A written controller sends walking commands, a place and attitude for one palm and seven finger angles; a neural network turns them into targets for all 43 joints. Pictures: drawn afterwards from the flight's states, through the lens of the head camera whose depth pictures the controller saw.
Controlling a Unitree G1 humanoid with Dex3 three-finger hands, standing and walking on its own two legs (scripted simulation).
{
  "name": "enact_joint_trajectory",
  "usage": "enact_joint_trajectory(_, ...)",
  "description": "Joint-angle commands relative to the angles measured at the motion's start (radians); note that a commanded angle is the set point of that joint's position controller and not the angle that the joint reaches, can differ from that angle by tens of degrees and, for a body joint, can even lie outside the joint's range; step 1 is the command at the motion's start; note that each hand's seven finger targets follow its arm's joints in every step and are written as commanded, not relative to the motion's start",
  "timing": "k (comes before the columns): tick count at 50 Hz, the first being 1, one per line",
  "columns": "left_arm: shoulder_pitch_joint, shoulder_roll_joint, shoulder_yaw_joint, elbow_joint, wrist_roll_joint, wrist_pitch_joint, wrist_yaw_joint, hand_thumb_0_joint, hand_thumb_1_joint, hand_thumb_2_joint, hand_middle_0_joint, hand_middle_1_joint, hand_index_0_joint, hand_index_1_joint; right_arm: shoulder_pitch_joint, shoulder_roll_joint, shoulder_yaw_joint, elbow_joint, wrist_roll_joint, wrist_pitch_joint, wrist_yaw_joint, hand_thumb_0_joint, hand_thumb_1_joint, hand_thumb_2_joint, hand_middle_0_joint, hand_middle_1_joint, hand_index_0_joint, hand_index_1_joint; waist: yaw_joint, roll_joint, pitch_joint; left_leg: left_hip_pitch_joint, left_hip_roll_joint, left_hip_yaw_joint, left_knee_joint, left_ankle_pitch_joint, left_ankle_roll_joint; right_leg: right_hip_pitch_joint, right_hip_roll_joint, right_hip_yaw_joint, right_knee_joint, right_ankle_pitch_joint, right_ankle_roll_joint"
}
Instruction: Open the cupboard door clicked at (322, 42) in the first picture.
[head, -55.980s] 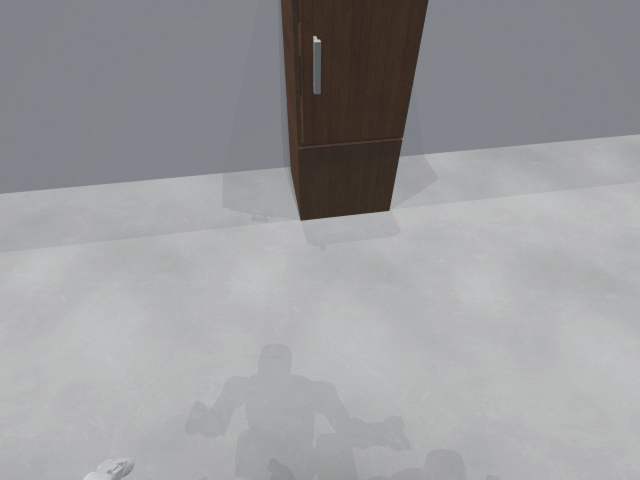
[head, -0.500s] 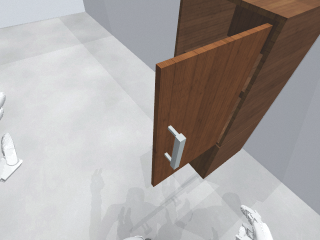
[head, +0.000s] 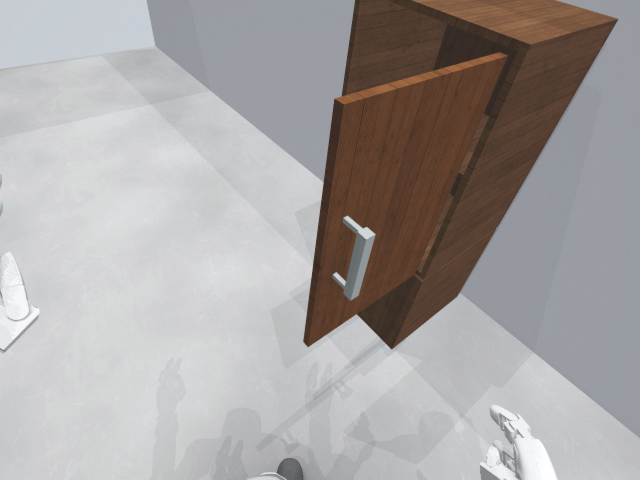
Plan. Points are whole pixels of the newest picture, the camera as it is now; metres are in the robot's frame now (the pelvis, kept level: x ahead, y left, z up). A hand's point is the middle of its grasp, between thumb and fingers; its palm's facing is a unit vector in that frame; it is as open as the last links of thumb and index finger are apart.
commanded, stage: stop stepping back and stand still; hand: left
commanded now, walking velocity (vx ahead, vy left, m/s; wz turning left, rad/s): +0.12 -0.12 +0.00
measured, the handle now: (350, 259) +0.49 -0.04 -0.03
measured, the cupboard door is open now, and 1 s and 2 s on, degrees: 90 90 90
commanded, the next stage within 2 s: none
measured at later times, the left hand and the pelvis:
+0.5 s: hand out of the picture +0.07 +0.36 +0.20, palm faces +0.34 -0.81 -0.47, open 7.4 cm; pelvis -0.15 +0.14 -0.04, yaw -4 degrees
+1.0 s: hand out of the picture +0.03 +0.36 +0.19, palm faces +0.28 -0.77 -0.57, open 7.4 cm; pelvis -0.22 +0.12 +0.01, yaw -9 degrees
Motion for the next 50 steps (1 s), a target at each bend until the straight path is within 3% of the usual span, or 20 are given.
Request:
enact_joint_trajectory(1, 0.013, 0.179, 0.094, -0.22, 0.009, -0.055, 0.004, 0.0, 0.9, 0.9, -0.2, -0.3, -0.2, -0.3, -0.069, -0.108, -0.049, -0.144, 0.013, -0.05, -0.004, 0.0, -0.9, -0.9, 0.2, 0.3, 0.2, 0.3, 0.025, -0.011, -0.074, 0.443, 0.016, -0.042, 0.08, -0.313, -0.12, -0.44, -0.081, -0.006, -0.224, -0.281, -0.067)
enact_joint_trajectory(5, -0.053, 0.207, 0.11, -0.417, 0.038, -0.028, -0.004, 0.0, 0.9, 0.9, -0.2, -0.3, -0.2, -0.3, 0.034, -0.102, -0.058, -0.093, 0.005, -0.053, -0.008, 0.0, -0.9, -0.9, 0.2, 0.3, 0.2, 0.3, -0.032, -0.172, -0.09, 0.696, 0.015, -0.194, 0.604, -0.261, -0.085, -0.876, -0.275, 0.022, -0.101, -0.37, -0.114)
enact_joint_trajectory(8, -0.333, 0.203, 0.116, -0.48, 0.046, 0.005, 0.031, 0.0, 0.9, 0.9, -0.2, -0.3, -0.2, -0.3, -0.042, -0.114, -0.008, -0.13, -0.027, -0.132, -0.019, 0.0, -0.9, -0.9, 0.2, 0.3, 0.2, 0.3, -0.041, 0.561, 0.128, -0.147, 0.271, -0.722, -0.498, -0.987, -0.049, -0.277, 0.039, 0.01, 0.744, -0.27, 0.045)
enact_joint_trajectory(12, -0.215, 0.187, 0.119, -0.341, 0.039, 0.067, 0.012, 0.0, 0.9, 0.9, -0.2, -0.3, -0.2, -0.3, -0.117, -0.099, -0.074, -0.138, -0.008, -0.157, 0.045, 0.0, -0.9, -0.9, 0.2, 0.3, 0.2, 0.3, 0.103, 0.374, 0.015, -0.179, 0.095, -0.197, -0.581, -0.724, -0.479, 0.003, 0.168, -0.232, 0.849, -0.17, 0.051)
enact_joint_trajectory(14, -0.002, 0.214, 0.169, -0.406, 0.008, 0.044, 0.009, 0.0, 0.9, 0.9, -0.2, -0.3, -0.2, -0.3, -0.139, -0.059, -0.093, -0.143, 0.003, -0.151, 0.065, 0.0, -0.9, -0.9, 0.2, 0.3, 0.2, 0.3, 0.167, 0.361, -0.094, -0.101, -0.091, 0.194, -0.232, -0.395, -0.56, 0.194, 0.111, -0.334, 0.47, -0.273, -0.03)
enact_joint_trajectory(15, 0.179, 0.234, 0.197, -0.38, 0.013, 0.009, 0.015, 0.0, 0.9, 0.9, -0.2, -0.3, -0.2, -0.3, -0.085, -0.033, -0.08, -0.134, 0.039, -0.15, 0.074, 0.0, -0.9, -0.9, 0.2, 0.3, 0.2, 0.3, 0.2, 0.003, -0.095, -0.016, -0.172, 0.229, 0.487, -0.382, -0.436, 0.051, -0.076, -0.198, 0.097, -0.304, -0.167)
enact_joint_trajectory(16, 0.306, 0.222, 0.186, -0.364, 0.023, -0.005, 0.011, 0.0, 0.9, 0.9, -0.2, -0.3, -0.2, -0.3, -0.02, -0.011, -0.072, -0.09, 0.078, -0.148, 0.07, 0.0, -0.9, -0.9, 0.2, 0.3, 0.2, 0.3, 0.149, -0.651, -0.021, 0.182, -0.063, -0.167, 1.324, -0.527, 0.021, -0.496, -0.364, 0.235, -0.088, -0.087, -0.275)
enact_joint_trajectory(17, 0.173, 0.169, 0.137, -0.425, -0.011, 0.023, -0.048, 0.0, 0.9, 0.9, -0.2, -0.3, -0.2, -0.3, -0.089, -0.035, -0.074, -0.088, 0.05, -0.13, 0.056, 0.0, -0.9, -0.9, 0.2, 0.3, 0.2, 0.3, 0.031, -0.447, -0.005, -0.077, -0.033, -0.365, 1.457, -0.554, 0.4, -0.532, -0.331, 0.236, -0.096, 0.046, -0.245)
enact_joint_trajectory(18, 0.01, 0.358, 0.267, -0.581, -0.054, -0.008, -0.091, 0.0, 0.9, 0.9, -0.2, -0.3, -0.2, -0.3, -0.052, 0.001, -0.048, -0.131, 0.054, -0.152, 0.049, 0.0, -0.9, -0.9, 0.2, 0.3, 0.2, 0.3, -0.013, -0.24, -0.052, -0.204, 0.011, -0.349, 1.397, -0.457, 0.536, -0.403, -0.443, 0.303, -0.165, -0.141, -0.253)
enact_joint_trajectory(19, -0.173, 0.531, 0.375, -0.69, -0.053, -0.091, -0.085, 0.0, 0.9, 0.9, -0.2, -0.3, -0.2, -0.3, -0.077, -0.001, 0.021, -0.206, -0.009, -0.156, 0.054, 0.0, -0.9, -0.9, 0.2, 0.3, 0.2, 0.3, -0.038, 0.009, -0.036, -0.131, 0.147, -0.271, 0.919, -0.389, 0.059, -0.291, -0.453, 0.361, -0.112, -0.219, -0.081)
enact_joint_trajectory(20, -0.155, 0.457, 0.348, -0.393, -0.001, -0.119, -0.053, 0.0, 0.9, 0.9, -0.2, -0.3, -0.2, -0.3, -0.065, 0.006, 0.037, -0.164, -0.059, -0.147, 0.051, 0.0, -0.9, -0.9, 0.2, 0.3, 0.2, 0.3, -0.027, 0.021, 0.016, -0.009, 0.099, -0.111, 0.611, -0.353, -0.023, -0.378, -0.323, 0.147, -0.034, -0.226, 0.071)
enact_joint_trajectory(21, -0.217, 0.117, 0.095, -0.319, 0.006, -0.085, -0.035, 0.0, 0.9, 0.9, -0.2, -0.3, -0.2, -0.3, -0.046, -0.02, 0.002, -0.125, -0.031, -0.153, 0.062, 0.0, -0.9, -0.9, 0.2, 0.3, 0.2, 0.3, -0.048, 0.011, -0.061, 0.166, 0.068, -0.103, 0.401, -0.225, -0.519, -0.417, -0.223, -0.025, 0.105, -0.268, 0.009)
enact_joint_trajectory(22, -0.253, 0.154, 0.122, -0.233, 0.029, -0.042, 0.004, 0.0, 0.9, 0.9, -0.2, -0.3, -0.2, -0.3, -0.052, -0.072, -0.028, -0.061, -0.02, -0.135, 0.041, 0.0, -0.9, -0.9, 0.2, 0.3, 0.2, 0.3, -0.008, 0.079, -0.106, 0.286, 0.003, -0.001, 0.232, -0.206, -0.118, -0.369, -0.141, -0.005, 0.217, -0.242, -0.063)
enact_joint_trajectory(23, -0.222, 0.163, 0.131, -0.232, 0.025, -0.031, 0.024, 0.0, 0.9, 0.9, -0.2, -0.3, -0.2, -0.3, -0.036, -0.072, -0.03, -0.065, 0.0, -0.148, 0.008, 0.0, -0.9, -0.9, 0.2, 0.3, 0.2, 0.3, -0.009, 0.151, -0.101, 0.439, 0.027, -0.051, 0.052, -0.251, -0.048, -0.407, -0.115, -0.009, 0.337, -0.234, -0.047)
enact_joint_trajectory(24, -0.227, 0.285, 0.22, -0.329, 0.022, -0.027, 0.035, 0.0, 0.9, 0.9, -0.2, -0.3, -0.2, -0.3, 0.031, -0.127, -0.055, -0.084, -0.005, -0.147, -0.021, 0.0, -0.9, -0.9, 0.2, 0.3, 0.2, 0.3, -0.006, 0.309, -0.047, 0.445, 0.285, -0.44, -0.008, -0.206, 0.25, -0.548, -0.065, -0.045, 0.524, -0.312, 0.031)
enact_joint_trajectory(27, -0.134, 0.29, 0.238, -0.256, 0.029, -0.072, -0.004, 0.0, 0.9, 0.9, -0.2, -0.3, -0.2, -0.3, -0.022, -0.084, -0.023, -0.084, -0.031, -0.118, 0.0, 0.0, -0.9, -0.9, 0.2, 0.3, 0.2, 0.3, -0.014, 0.142, 0.019, 0.306, 0.425, -0.78, -0.152, 0.083, 0.161, -0.636, -0.085, 0.014, 0.831, -0.144, 0.047)
enact_joint_trajectory(33, -0.053, 0.112, 0.056, -0.434, 0.039, -0.067, -0.02, 0.0, 0.9, 0.9, -0.2, -0.3, -0.2, -0.3, -0.107, -0.088, -0.032, -0.101, -0.013, -0.115, 0.048, 0.0, -0.9, -0.9, 0.2, 0.3, 0.2, 0.3, 0.02, 0.242, 0.024, 0.157, 0.267, -0.289, -0.229, -0.448, 0.1, -0.382, -0.11, -0.049, 0.631, 0.128, 0.046)
enact_joint_trajectory(45, 0.074, 0.151, 0.136, -0.255, 0.021, 0.038, 0.042, 0.0, 0.9, 0.9, -0.2, -0.3, -0.2, -0.3, -0.052, -0.074, -0.032, -0.097, -0.014, -0.069, -0.024, 0.0, -0.9, -0.9, 0.2, 0.3, 0.2, 0.3, 0.012, 0.235, -0.056, 0.273, 0.194, -0.168, -0.183, -0.335, 0.044, 0.042, -0.02, -0.194, -0.142, -0.13, 0.013)
enact_joint_trajectory(49, 0.068, 0.216, 0.158, -0.207, 0.021, 0.042, 0.026, 0.0, 0.9, 0.9, -0.2, -0.3, -0.2, -0.3, -0.087, -0.067, -0.023, -0.12, 0.013, -0.05, -0.002, 0.0, -0.9, -0.9, 0.2, 0.3, 0.2, 0.3, 0.039, -0.235, -0.008, -0.215, 0.008, -0.052, 0.516, -0.336, -0.003, 0.222, -0.457, 0.342, -0.306, 0.298, -0.125)
enact_joint_trajectory(50, 0.023, 0.234, 0.174, -0.209, 0.023, 0.019, 0.036, 0.0, 0.9, 0.9, -0.2, -0.3, -0.2, -0.3, -0.078, -0.085, -0.023, -0.105, 0.013, -0.069, 0.0, 0.0, -0.9, -0.9, 0.2, 0.3, 0.2, 0.3, 0.024, -0.2, -0.009, -0.267, 0.013, -0.056, 0.639, -0.326, -0.016, 0.244, -0.483, 0.28, -0.246, 0.573, -0.119)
